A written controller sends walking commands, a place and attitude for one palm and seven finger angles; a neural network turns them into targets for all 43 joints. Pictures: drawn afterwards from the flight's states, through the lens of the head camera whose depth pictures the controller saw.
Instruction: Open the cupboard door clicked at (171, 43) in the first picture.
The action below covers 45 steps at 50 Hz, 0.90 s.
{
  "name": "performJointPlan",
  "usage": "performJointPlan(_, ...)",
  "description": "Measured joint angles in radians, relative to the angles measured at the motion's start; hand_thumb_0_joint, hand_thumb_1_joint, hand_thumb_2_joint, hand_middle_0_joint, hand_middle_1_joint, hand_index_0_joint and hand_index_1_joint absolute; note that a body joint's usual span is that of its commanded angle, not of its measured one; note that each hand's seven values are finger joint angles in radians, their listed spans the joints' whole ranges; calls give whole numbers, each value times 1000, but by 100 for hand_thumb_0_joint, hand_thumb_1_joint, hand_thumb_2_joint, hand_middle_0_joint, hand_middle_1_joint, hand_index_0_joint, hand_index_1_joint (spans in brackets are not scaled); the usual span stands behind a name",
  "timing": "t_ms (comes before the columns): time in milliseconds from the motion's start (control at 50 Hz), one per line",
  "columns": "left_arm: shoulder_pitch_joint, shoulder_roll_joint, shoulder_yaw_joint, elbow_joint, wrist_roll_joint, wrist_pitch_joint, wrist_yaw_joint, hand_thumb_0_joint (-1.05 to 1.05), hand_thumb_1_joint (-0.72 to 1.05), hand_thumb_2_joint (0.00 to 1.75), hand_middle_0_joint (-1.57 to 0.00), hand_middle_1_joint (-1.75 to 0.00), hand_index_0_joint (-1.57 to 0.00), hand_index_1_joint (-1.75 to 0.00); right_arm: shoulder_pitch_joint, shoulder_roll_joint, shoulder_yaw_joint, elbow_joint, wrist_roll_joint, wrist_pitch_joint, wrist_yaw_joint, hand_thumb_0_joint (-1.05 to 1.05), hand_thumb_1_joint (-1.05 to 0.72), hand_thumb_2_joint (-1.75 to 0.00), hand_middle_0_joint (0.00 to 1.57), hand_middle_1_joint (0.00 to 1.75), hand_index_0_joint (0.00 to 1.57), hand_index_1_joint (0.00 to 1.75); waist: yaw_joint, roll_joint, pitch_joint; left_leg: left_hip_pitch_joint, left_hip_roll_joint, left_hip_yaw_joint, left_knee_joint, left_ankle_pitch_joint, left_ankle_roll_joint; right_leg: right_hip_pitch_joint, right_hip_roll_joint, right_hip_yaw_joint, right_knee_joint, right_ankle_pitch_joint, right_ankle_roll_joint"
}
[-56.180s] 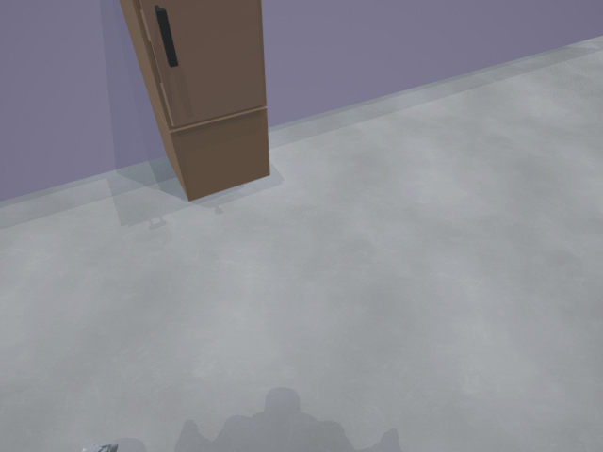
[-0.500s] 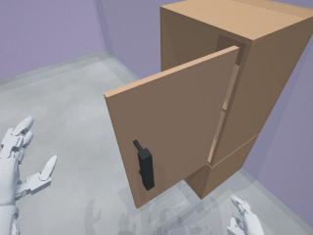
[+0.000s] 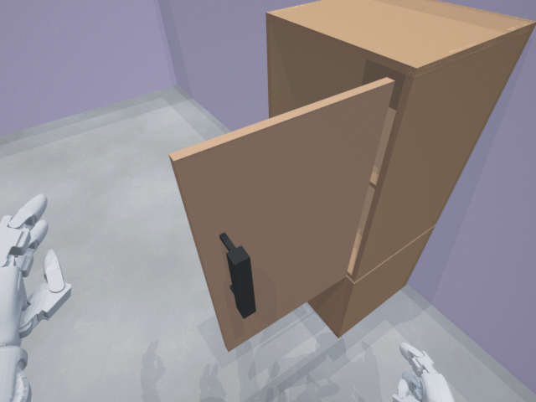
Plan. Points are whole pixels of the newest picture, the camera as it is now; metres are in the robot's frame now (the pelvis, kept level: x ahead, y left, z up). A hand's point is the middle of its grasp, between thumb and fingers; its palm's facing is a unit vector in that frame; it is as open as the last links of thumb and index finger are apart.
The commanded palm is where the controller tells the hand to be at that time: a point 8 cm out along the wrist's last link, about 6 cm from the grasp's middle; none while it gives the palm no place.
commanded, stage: step back with the hand held close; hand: left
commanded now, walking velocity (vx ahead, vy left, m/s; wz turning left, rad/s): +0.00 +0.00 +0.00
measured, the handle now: (236, 275) +0.32 +0.11 -0.01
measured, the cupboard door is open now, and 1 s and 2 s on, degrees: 88 88 88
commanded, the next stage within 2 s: stop stepping back and stand still in 1.42 s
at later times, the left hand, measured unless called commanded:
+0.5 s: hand (44, 304) +0.17 +0.28 +0.15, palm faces +0.37 -0.77 -0.52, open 7.4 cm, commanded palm +0.11 +0.32 +0.17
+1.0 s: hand out of the picture +0.10 +0.29 +0.16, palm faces +0.48 -0.72 -0.50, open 7.4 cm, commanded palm +0.04 +0.32 +0.17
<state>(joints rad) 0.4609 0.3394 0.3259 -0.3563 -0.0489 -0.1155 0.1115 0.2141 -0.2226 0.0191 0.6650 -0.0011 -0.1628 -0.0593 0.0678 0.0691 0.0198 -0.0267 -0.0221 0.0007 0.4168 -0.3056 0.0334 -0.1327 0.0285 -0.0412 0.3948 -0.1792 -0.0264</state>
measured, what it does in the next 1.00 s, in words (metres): steps on the spot: right foot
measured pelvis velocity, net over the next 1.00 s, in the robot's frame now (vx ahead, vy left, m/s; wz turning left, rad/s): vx -0.10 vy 0.02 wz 0.02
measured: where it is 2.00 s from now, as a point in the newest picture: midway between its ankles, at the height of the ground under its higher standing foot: outside the picture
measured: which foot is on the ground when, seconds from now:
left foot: down 0.00-1.00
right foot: down 0.00-0.88, up 0.90-0.98, down 1.00-1.00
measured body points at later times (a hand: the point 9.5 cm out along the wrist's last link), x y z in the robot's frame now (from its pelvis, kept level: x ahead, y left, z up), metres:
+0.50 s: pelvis -0.04 +0.02 -0.01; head -0.03 +0.03 +0.44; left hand +0.14 +0.32 +0.18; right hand +0.13 -0.24 -0.08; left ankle -0.04 +0.09 -0.74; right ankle +0.03 -0.10 -0.74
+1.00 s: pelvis -0.10 +0.02 -0.02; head -0.09 +0.04 +0.43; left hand +0.07 +0.33 +0.19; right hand +0.06 -0.22 -0.10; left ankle -0.04 +0.10 -0.74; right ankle -0.07 -0.11 -0.73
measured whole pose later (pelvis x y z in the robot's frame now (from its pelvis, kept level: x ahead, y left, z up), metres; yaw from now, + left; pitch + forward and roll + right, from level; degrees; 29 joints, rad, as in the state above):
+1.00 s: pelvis -0.10 +0.02 -0.02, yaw +1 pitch +0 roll -2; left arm 0.51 0.42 0.48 -0.49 0.02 -0.28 0.15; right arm 0.27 -0.20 -0.01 0.59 -0.01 -0.11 -0.06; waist -0.01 -0.01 0.01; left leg -0.40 -0.04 0.01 0.67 -0.26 0.07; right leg -0.37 0.06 0.05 0.72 -0.27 0.01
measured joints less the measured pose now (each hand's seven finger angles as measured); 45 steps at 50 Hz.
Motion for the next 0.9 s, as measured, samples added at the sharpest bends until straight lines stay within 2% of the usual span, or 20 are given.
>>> performJointPlan(100, -15, 3, 9, 5, 2, -9, -3, 1, 89, 90, -21, -30, -21, -30, -3, 1, 2, -1, 2, 2, -1, 2, -90, -90, 20, 30, 20, 30, -1, 0, 0, -7, 4, -1, 2, 2, -1, -3, 4, -1, -7, 6, -2)
performJointPlan(200, -15, 22, 72, 7, 16, -73, 7, 1, 89, 90, -21, -30, -21, -30, -25, -7, 5, -38, -4, 38, 4, 2, -90, -90, 20, 30, 20, 30, -34, -10, -13, -84, 11, 3, 32, 1, -1, -63, 11, 1, -18, 30, -3)
performJointPlan(280, 28, 33, 65, -20, 22, -81, 9, 1, 89, 90, -20, -30, -21, -30, -35, -20, -11, -64, -3, 65, 0, 2, -90, -90, 20, 30, 20, 30, -58, -23, -14, -122, -2, 19, 29, 15, 6, -111, -1, 16, -4, 40, 7)
performJointPlan(380, 76, 68, 63, -71, 28, -74, 9, 1, 89, 90, -21, -30, -22, -30, -33, -24, -34, -88, 1, 99, -9, 2, -90, -90, 20, 30, 20, 30, -75, -54, -7, -163, -20, 32, 52, 22, 17, -164, -19, 30, 39, 39, 18)
performJointPlan(460, 94, 91, 85, -106, 30, -75, 17, 1, 89, 90, -21, -30, -22, -30, -23, -19, -39, -104, 2, 111, -12, 2, -90, -90, 20, 30, 20, 30, -78, -79, -3, -197, -31, 41, 86, 21, 27, -200, -30, 37, 76, 39, 25)
performJointPlan(540, 95, 91, 106, -127, 44, -81, 29, 1, 89, 90, -21, -30, -22, -30, -4, -11, -33, -120, -5, 110, -14, 2, -90, -90, 20, 30, 20, 30, -69, -97, 0, -223, -42, 50, 123, 19, 38, -231, -40, 46, 121, 36, 33)
performJointPlan(620, 67, 70, 114, -129, 69, -87, 45, 1, 89, 90, -21, -30, -22, -30, 19, 1, -27, -128, -19, 100, -18, 2, -90, -90, 20, 30, 20, 30, -67, -101, 4, -257, -52, 43, 184, 6, 44, -257, -39, 75, 186, 10, 46)
performJointPlan(720, 25, 29, 120, -114, 85, -104, 51, 1, 89, 90, -21, -30, -22, -30, 32, 13, -21, -116, -16, 93, -12, 2, -90, -90, 20, 30, 20, 30, -61, -89, 9, -303, -45, 35, 265, -22, 43, -289, -29, 75, 243, -6, 41)
performJointPlan(800, 10, 23, 113, -125, 69, -117, 46, 1, 89, 90, -21, -30, -22, -30, 28, 17, -18, -97, -6, 88, 0, 2, -90, -90, 20, 30, 20, 30, -72, -91, 11, -339, -39, 28, 292, -36, 32, -307, -29, 62, 237, 11, 37)
performJointPlan(900, 42, 59, 125, -163, 64, -143, 46, 1, 89, 90, -21, -30, -22, -30, 28, 15, -14, -96, -1, 78, 1, 2, -90, -90, 20, 30, 20, 30, -87, -104, 19, -358, -36, 34, 269, 23, 40, -326, -23, 72, 232, 18, 42)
